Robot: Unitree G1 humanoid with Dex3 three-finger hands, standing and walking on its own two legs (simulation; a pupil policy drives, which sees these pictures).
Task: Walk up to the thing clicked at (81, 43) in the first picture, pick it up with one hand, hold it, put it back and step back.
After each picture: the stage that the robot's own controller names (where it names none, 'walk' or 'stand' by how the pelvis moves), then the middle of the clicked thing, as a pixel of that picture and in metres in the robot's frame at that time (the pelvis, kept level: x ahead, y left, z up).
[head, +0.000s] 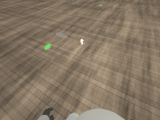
stand; (81, 41) +1.76 +0.25 -0.72
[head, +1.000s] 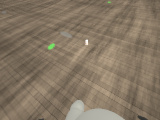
walk; (86, 42) +1.64 +0.21 -0.71
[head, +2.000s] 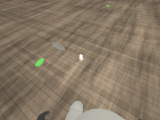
walk; (81, 57) +1.15 +0.25 -0.72
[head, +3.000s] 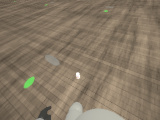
walk; (77, 75) +0.75 +0.24 -0.72
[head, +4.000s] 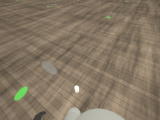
walk; (76, 89) +0.54 +0.20 -0.71
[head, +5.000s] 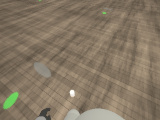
stand; (72, 93) +0.42 +0.22 -0.71
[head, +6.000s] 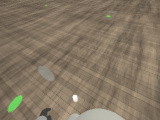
stand; (75, 98) +0.39 +0.19 -0.72
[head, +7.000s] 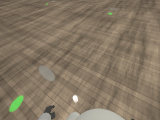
stand; (75, 98) +0.36 +0.20 -0.72
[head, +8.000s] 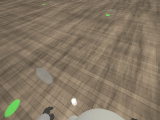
stand; (74, 101) +0.33 +0.20 -0.73
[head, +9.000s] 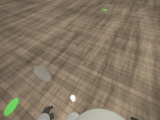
stand; (73, 98) +0.33 +0.22 -0.72
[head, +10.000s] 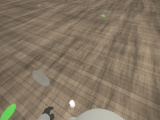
stand; (72, 103) +0.31 +0.21 -0.73
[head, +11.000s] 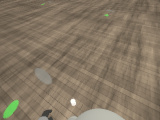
stand; (73, 102) +0.32 +0.20 -0.73
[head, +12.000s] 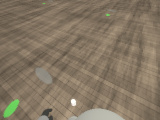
stand; (73, 102) +0.32 +0.20 -0.73
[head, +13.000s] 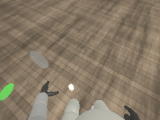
go down; (71, 87) +0.36 +0.19 -0.64
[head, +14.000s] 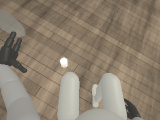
go down; (64, 62) +0.44 +0.20 -0.31
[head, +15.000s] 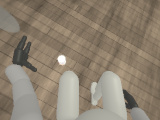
close in; (62, 60) +0.43 +0.20 -0.30
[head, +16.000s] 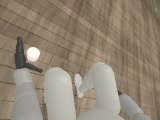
close in; (33, 55) +0.43 +0.24 -0.23
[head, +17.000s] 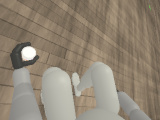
close; (28, 54) +0.42 +0.25 -0.23
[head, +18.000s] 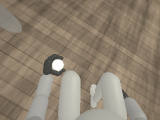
lift; (57, 66) +0.34 +0.23 -0.10
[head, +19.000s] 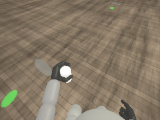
hold; (66, 74) +0.32 +0.17 +0.04
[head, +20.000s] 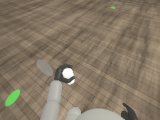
hold; (69, 76) +0.32 +0.16 +0.00
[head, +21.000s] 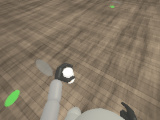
hold; (69, 75) +0.32 +0.16 +0.00
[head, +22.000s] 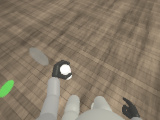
crouch; (66, 72) +0.35 +0.17 -0.05
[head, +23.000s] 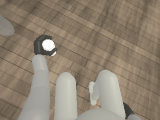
lower; (50, 48) +0.48 +0.23 -0.09
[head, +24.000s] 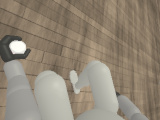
lower; (19, 49) +0.45 +0.26 -0.24
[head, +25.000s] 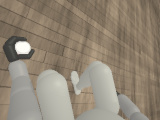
lower; (23, 50) +0.45 +0.25 -0.24
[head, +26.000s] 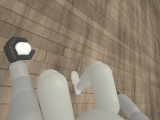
lower; (24, 50) +0.44 +0.25 -0.24
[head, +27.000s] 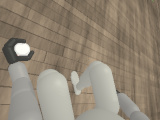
lower; (23, 51) +0.44 +0.26 -0.23
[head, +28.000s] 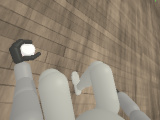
open; (28, 51) +0.44 +0.24 -0.24
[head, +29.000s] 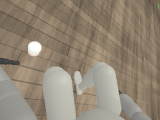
stand; (34, 49) +0.44 +0.24 -0.24
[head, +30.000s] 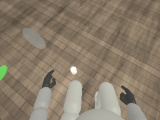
walk; (73, 70) +0.43 +0.17 -0.46
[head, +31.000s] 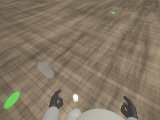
stand; (75, 97) +0.36 +0.15 -0.66
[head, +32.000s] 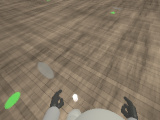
stand; (75, 97) +0.37 +0.17 -0.67
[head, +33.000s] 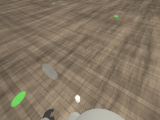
stand; (77, 98) +0.37 +0.16 -0.71
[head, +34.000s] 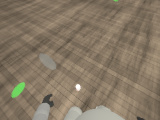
walk; (78, 87) +0.41 +0.12 -0.70
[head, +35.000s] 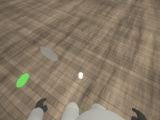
walk; (80, 75) +0.59 +0.09 -0.71
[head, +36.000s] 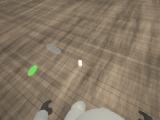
walk; (80, 63) +0.86 +0.23 -0.70
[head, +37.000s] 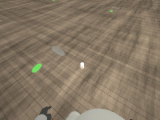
stand; (82, 65) +0.98 +0.16 -0.71
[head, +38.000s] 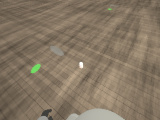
stand; (81, 65) +0.97 +0.17 -0.73
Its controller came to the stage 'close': yes
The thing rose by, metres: 0.72
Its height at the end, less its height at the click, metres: +0.00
